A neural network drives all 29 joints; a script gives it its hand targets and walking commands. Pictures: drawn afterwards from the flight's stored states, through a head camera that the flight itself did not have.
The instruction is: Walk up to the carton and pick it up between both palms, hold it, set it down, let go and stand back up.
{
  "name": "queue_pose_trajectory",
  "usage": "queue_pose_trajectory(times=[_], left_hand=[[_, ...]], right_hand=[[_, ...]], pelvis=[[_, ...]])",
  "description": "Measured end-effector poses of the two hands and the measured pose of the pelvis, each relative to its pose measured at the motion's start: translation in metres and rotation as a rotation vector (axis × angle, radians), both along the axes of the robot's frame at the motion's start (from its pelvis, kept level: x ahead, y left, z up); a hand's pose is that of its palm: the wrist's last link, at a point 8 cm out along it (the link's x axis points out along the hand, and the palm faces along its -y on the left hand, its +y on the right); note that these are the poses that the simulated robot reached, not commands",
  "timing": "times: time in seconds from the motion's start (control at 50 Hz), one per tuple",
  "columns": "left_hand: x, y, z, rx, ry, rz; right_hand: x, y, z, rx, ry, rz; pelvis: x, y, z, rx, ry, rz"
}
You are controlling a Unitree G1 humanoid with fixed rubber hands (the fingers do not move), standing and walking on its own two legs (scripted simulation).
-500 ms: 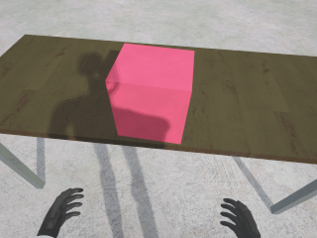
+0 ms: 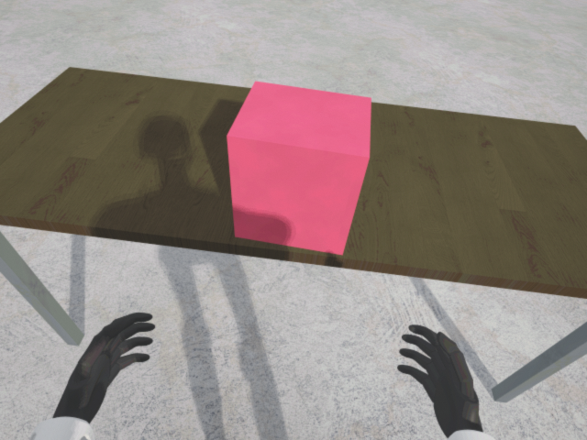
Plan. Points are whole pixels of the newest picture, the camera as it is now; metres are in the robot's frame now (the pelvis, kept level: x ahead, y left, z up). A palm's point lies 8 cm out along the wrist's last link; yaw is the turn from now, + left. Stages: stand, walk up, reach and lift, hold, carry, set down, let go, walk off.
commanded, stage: reach and lift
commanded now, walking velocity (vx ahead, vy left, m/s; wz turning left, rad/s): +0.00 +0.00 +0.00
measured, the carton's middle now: (300, 170) +0.58 +0.03 +0.05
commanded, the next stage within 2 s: none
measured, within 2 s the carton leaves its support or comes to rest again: neither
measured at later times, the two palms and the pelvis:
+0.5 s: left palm (111, 285) +0.27 +0.25 +0.09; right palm (446, 320) +0.26 -0.15 +0.10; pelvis -0.04 +0.05 +0.00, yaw -1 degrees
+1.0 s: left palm (166, 215) +0.39 +0.22 +0.10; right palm (448, 244) +0.37 -0.18 +0.11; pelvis +0.00 +0.02 +0.00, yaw -2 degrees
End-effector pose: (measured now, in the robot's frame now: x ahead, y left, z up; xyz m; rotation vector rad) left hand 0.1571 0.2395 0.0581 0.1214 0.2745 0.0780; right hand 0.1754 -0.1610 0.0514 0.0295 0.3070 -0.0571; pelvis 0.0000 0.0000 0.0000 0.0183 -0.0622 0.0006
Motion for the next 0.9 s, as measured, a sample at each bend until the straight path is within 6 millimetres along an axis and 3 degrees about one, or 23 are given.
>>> queue_pose_trajectory(times=[0.1, 0.24, 0.36, 0.46, 0.6, 0.76, 0.9], left_hand=[[0.012, 0.013, 0.013, -0.036, -0.065, 0.041], [0.055, 0.027, 0.031, -0.06, -0.119, 0.026], [0.101, 0.029, 0.013, -0.093, 0.036, 0.034], [0.114, 0.017, 0.021, -0.091, 0.033, 0.028], [0.138, 0.006, 0.038, -0.099, 0.013, 0.034], [0.176, -0.019, 0.05, -0.094, 0.031, 0.009], [0.207, -0.025, 0.048, -0.075, 0.104, 0.04]], right_hand=[[0.017, 0.003, 0.025, -0.043, -0.079, -0.004], [0.04, 0.022, 0.067, -0.058, -0.211, -0.003], [0.072, 0.024, 0.048, -0.068, -0.038, 0.007], [0.082, 0.013, 0.044, -0.046, -0.022, -0.018], [0.094, -0.005, 0.059, -0.025, -0.068, -0.061], [0.125, -0.014, 0.078, -0.002, -0.11, -0.066], [0.164, -0.016, 0.066, 0.035, -0.041, -0.045]], pelvis=[[-0.015, 0.01, 0.0, -0.013, -0.023, -0.002], [-0.02, 0.029, -0.002, -0.033, -0.052, -0.007], [-0.035, 0.043, 0.001, -0.044, -0.053, -0.028], [-0.044, 0.046, -0.001, -0.045, -0.025, -0.025], [-0.041, 0.041, -0.001, -0.038, -0.008, -0.027], [-0.034, 0.034, 0.0, -0.035, 0.006, -0.031], [-0.021, 0.025, 0.0, -0.03, 0.039, -0.033]])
